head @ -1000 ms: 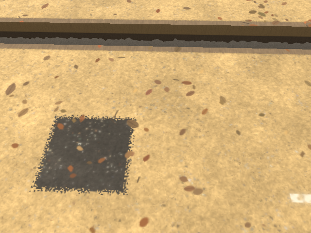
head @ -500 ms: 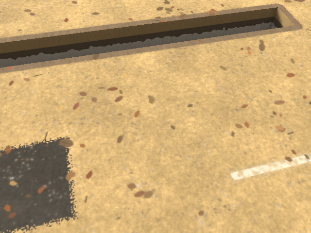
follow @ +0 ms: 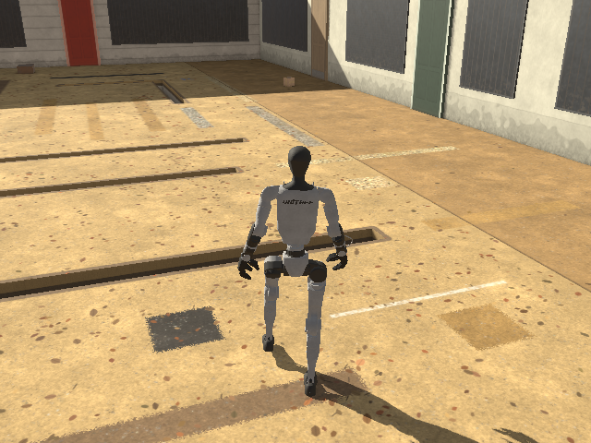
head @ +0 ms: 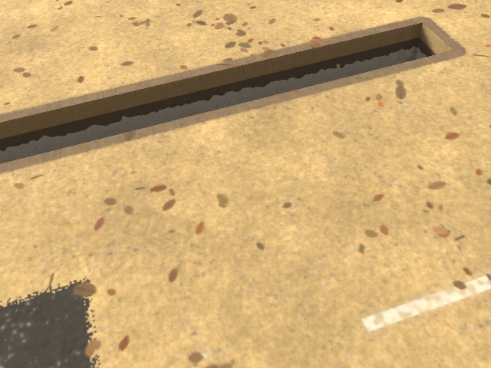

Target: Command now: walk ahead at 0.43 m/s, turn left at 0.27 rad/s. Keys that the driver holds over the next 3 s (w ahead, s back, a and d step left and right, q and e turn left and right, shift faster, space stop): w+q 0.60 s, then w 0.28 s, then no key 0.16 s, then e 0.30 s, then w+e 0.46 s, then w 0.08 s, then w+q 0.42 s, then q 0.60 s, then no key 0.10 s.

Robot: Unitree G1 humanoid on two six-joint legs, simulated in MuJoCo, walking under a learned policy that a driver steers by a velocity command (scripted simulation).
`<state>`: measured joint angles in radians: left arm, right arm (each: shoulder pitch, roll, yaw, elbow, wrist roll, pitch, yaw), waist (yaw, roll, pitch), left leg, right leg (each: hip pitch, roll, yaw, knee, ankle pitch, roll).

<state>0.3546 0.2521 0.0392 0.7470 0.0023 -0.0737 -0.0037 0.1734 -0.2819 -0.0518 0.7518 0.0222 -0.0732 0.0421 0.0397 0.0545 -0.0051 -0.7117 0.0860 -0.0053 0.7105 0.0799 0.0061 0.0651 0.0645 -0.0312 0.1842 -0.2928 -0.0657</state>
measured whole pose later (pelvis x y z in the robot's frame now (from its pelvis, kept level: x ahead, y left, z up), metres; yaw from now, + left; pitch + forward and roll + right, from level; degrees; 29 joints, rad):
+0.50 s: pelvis +0.29 +0.05 +0.00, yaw +16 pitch +3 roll +1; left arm 0.11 0.29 0.02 0.64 0.01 -0.10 0.00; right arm 0.31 -0.29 -0.05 0.71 0.02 -0.06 0.00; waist -0.06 -0.04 0.02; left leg -0.18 -0.12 -0.13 0.38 -0.24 0.08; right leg -0.67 -0.09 0.11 0.69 0.00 0.07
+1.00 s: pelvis +0.55 +0.09 +0.00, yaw +26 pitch +2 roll -1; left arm 0.40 0.27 0.05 0.82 -0.01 -0.08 -0.01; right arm 0.09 -0.26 -0.03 0.64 0.01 -0.07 0.03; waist 0.10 0.04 0.02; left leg -0.62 0.06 -0.04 0.65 -0.03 0.00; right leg -0.06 0.02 -0.03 0.29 -0.26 -0.01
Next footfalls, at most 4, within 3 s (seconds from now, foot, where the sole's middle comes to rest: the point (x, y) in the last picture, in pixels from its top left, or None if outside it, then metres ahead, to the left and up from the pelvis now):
0.16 left None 0.27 0.13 -0.78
0.62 right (290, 340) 0.57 -0.03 -0.78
1.08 left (176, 297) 0.69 0.30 -0.78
1.54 right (262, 292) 0.71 0.05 -0.78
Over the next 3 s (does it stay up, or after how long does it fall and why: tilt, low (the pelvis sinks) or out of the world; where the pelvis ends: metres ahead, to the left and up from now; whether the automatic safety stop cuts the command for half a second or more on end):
stays up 1.14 0.23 0.00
